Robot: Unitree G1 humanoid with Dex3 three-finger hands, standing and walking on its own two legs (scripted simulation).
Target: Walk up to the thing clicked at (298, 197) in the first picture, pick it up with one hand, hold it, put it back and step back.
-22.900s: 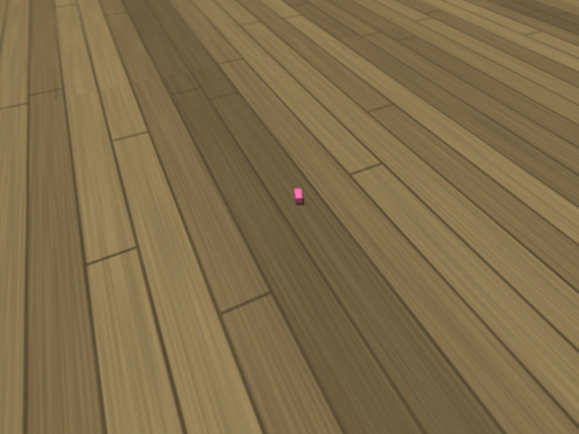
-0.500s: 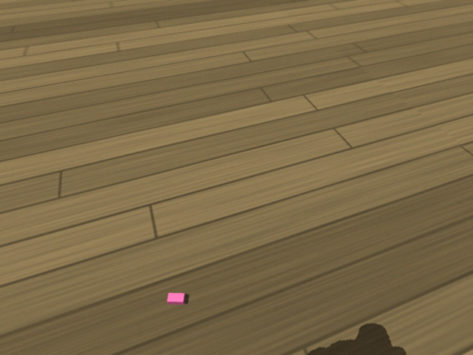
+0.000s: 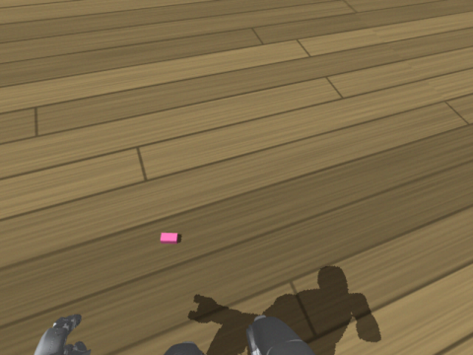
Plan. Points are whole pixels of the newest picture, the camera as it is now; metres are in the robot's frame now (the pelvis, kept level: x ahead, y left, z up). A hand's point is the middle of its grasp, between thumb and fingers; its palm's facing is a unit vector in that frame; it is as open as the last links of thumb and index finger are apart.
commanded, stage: walk up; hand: left
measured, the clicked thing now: (169, 238) +0.57 +0.23 -0.75
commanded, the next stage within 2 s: none
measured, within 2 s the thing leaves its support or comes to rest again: neither
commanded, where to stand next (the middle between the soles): +0.19 -0.02 m, yaw +1 degrees
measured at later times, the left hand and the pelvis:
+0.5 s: hand out of the picture +0.00 +0.24 -0.13, palm faces -0.05 -0.90 -0.42, open 7.4 cm; pelvis -0.13 -0.02 +0.00, yaw -3 degrees
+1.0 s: hand out of the picture -0.20 +0.21 -0.15, palm faces -0.06 -0.92 -0.39, open 7.4 cm; pelvis -0.25 -0.05 +0.00, yaw -5 degrees
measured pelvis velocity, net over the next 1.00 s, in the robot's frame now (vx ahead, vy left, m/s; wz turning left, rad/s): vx -0.25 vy -0.05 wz -0.09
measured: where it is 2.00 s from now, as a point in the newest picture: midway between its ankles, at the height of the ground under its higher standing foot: outside the picture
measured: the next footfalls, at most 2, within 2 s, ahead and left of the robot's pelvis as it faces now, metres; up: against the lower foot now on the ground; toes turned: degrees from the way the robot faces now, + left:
right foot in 0.24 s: -0.05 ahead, -0.14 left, +0.00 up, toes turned -1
left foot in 0.58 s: -0.14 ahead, +0.11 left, +0.00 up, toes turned -3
